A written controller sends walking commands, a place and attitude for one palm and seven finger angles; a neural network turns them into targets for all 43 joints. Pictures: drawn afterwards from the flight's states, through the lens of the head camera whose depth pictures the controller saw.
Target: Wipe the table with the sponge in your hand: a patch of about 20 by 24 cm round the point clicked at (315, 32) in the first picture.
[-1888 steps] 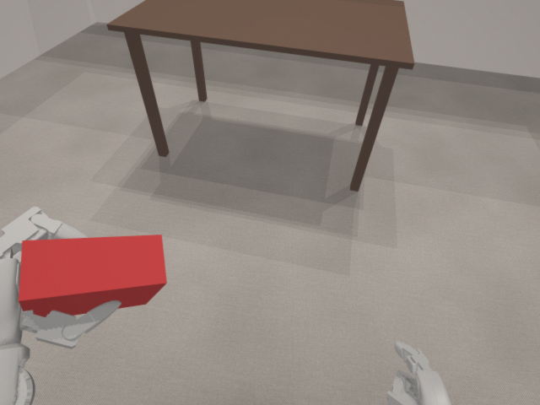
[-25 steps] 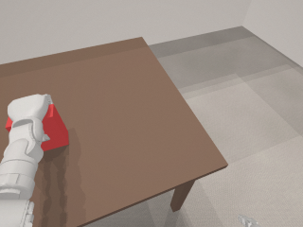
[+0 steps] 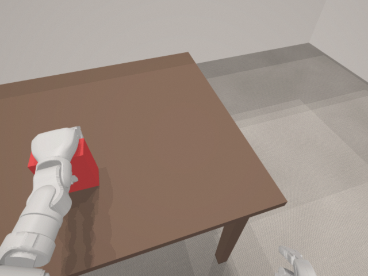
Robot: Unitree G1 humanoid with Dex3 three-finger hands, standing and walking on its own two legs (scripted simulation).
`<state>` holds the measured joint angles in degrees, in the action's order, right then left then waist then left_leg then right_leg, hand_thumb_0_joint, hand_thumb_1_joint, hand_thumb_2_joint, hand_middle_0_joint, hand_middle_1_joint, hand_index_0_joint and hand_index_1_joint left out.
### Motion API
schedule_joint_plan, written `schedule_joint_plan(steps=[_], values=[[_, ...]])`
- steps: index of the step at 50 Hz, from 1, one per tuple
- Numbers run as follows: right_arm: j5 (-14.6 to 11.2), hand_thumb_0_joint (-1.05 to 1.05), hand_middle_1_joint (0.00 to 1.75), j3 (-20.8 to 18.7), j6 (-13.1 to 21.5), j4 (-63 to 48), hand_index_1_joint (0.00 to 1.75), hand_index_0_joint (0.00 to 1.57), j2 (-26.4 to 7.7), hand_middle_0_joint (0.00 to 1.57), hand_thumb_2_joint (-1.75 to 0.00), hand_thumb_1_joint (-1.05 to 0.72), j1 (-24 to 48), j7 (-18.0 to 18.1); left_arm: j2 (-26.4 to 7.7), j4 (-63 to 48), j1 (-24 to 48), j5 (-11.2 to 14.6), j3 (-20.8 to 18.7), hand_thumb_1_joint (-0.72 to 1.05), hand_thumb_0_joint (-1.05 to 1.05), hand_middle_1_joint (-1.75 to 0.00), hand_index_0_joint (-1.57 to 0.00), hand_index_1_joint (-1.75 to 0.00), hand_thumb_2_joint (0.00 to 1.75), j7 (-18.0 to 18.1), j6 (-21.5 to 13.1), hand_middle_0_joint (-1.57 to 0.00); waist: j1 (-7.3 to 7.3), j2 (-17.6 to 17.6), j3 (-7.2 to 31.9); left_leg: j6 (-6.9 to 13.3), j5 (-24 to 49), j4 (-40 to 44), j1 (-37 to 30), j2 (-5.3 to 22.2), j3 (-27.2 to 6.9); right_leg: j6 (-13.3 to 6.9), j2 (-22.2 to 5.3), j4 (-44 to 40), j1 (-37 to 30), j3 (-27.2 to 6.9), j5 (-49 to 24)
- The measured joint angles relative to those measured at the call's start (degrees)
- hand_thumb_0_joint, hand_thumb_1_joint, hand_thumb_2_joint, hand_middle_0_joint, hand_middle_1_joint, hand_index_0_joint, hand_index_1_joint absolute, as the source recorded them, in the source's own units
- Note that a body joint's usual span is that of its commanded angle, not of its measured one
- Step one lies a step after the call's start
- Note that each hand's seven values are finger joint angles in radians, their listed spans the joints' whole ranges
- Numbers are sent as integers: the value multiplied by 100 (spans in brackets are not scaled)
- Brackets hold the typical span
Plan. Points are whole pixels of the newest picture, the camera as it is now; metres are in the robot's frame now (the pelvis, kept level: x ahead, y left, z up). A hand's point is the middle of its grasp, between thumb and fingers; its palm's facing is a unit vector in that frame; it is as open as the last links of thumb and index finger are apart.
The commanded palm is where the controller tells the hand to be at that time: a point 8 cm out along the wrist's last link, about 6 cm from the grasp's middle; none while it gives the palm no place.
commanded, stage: wipe back along the first lane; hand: left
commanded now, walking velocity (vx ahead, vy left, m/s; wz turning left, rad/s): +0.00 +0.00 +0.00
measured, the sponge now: (71, 173) +0.34 +0.32 +0.01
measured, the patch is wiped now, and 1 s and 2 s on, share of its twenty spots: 0.95 0.95 0.95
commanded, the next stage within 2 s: lift the sponge slowly off the table in 1.04 s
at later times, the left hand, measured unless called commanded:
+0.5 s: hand (65, 177) +0.30 +0.29 +0.06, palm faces -0.01 -0.03 -1.00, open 9.9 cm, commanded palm +0.25 +0.28 +0.08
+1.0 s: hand (64, 194) +0.25 +0.28 +0.06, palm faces +0.00 -0.05 -1.00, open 9.9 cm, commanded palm +0.21 +0.26 +0.08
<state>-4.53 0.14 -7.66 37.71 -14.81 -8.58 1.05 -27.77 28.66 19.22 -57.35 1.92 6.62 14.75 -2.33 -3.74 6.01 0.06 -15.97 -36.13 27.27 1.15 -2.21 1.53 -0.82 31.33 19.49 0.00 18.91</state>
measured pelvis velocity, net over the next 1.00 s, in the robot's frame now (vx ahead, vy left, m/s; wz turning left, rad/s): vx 0.01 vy -0.01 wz -0.01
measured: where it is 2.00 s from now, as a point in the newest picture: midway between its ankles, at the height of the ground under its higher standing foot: outside the picture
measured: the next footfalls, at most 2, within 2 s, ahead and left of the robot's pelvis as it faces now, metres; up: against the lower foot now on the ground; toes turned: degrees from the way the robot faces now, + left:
none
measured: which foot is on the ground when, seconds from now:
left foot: down 0.00-1.00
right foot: down 0.00-1.00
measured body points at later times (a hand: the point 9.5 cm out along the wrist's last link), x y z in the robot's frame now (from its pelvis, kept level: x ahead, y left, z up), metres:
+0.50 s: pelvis +0.01 -0.01 +0.00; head +0.02 -0.03 +0.45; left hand +0.29 +0.29 +0.11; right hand +0.21 -0.24 -0.10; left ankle +0.02 +0.12 -0.73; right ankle -0.04 -0.15 -0.73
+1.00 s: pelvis +0.01 -0.01 +0.00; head +0.02 -0.04 +0.45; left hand +0.25 +0.28 +0.11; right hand +0.23 -0.24 -0.09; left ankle +0.02 +0.12 -0.73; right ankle -0.04 -0.15 -0.73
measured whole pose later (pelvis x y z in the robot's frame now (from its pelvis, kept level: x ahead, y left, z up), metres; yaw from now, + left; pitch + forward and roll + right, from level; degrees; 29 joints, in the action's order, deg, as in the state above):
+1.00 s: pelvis +0.01 -0.01 +0.00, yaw -1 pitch +4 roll -1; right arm -3.6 0.1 -3.7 36.7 -15.3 -5.4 0.9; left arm -25.5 -2.2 -9.9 -54.9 1.4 7.1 17.4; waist -4.7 -5.1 4.7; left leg -0.7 -17.2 -34.4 20.8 1.5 -1.3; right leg 1.4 -0.7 31.0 14.1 -0.9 20.4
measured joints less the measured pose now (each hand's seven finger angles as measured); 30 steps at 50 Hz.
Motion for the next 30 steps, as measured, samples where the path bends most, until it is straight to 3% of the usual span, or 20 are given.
schedule_joint_plan(steps=[10,16,30], values=[[6,1,30,-26,34,18,30,20,-56,20,-90,-91,-80,-19,43,-608,-615,94,-56,-48,-2,-144,-70,-147,110,18,49,-68,-15,-65,14,-10,-39,20,-138,15,35,8,9,-3,-114,-36,31],[11,1,30,-46,88,18,30,20,-92,20,-90,-91,-18,-31,114,-1215,-1188,168,-43,-47,-1,-145,-69,-148,110,94,109,-67,-70,-94,3,-18,-71,53,-284,10,49,17,0,-10,-244,-47,72],[38,1,30,-1,268,-101,30,20,-59,20,-90,-91,335,-12,206,-1907,-1757,163,8,-47,-1,-145,-70,-147,110,10,263,-67,-197,-123,-68,-69,-61,167,-475,16,17,-20,7,-57,-414,-14,105]])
